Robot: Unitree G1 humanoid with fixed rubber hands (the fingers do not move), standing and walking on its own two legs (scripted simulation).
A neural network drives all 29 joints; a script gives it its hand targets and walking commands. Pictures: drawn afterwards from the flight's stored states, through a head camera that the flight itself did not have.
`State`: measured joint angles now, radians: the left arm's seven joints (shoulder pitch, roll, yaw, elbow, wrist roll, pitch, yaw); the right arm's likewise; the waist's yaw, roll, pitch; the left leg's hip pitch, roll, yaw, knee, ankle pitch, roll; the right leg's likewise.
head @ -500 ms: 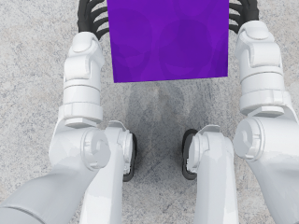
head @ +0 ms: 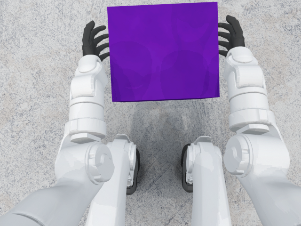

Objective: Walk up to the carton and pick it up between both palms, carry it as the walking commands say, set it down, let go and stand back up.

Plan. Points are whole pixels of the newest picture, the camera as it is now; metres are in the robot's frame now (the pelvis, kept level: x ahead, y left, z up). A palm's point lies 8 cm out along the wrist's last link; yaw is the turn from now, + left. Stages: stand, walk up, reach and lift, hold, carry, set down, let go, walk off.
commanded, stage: reach and lift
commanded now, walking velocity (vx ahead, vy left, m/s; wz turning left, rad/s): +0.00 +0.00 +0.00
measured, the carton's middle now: (161, 61) +0.52 -0.01 -0.15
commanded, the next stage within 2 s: none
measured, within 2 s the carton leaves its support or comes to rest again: neither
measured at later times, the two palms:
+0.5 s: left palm (75, 51) +0.48 +0.16 +0.02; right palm (247, 43) +0.49 -0.18 +0.00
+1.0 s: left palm (49, 44) +0.46 +0.16 +0.09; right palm (270, 32) +0.48 -0.17 +0.07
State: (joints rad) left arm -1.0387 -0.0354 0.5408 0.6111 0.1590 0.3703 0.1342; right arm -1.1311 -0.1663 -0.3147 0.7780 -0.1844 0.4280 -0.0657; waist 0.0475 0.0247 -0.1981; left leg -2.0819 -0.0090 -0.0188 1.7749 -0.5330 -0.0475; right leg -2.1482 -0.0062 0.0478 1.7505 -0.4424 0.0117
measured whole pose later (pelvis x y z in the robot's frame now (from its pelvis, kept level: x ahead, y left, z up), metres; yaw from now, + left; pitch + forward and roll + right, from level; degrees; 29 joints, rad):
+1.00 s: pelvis +0.03 +0.00 +0.13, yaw -2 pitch +40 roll +2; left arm -0.76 -0.12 0.53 0.55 0.23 0.38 0.08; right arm -0.85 -0.04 -0.38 0.70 -0.25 0.41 -0.04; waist 0.06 0.01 -0.28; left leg -1.59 0.01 -0.02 1.35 -0.47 -0.04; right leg -1.65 0.00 0.04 1.33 -0.39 0.01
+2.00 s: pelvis +0.07 +0.00 +0.26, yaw -3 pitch +22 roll +1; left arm -0.42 -0.19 0.47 0.35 0.30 0.42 -0.07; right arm -0.51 0.07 -0.38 0.47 -0.31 0.43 0.07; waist 0.07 0.02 -0.12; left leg -0.81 0.01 -0.02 0.69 -0.27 -0.03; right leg -0.86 0.00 0.03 0.69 -0.21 0.00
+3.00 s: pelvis +0.09 +0.00 +0.30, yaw -2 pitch -5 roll +0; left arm -0.33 -0.17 0.35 0.28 0.34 0.71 -0.02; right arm -0.35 0.11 -0.31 0.32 -0.34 0.70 0.08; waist 0.04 0.02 -0.01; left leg -0.04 0.02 -0.03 0.29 -0.16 -0.03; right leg -0.09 -0.01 0.02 0.29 -0.11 0.01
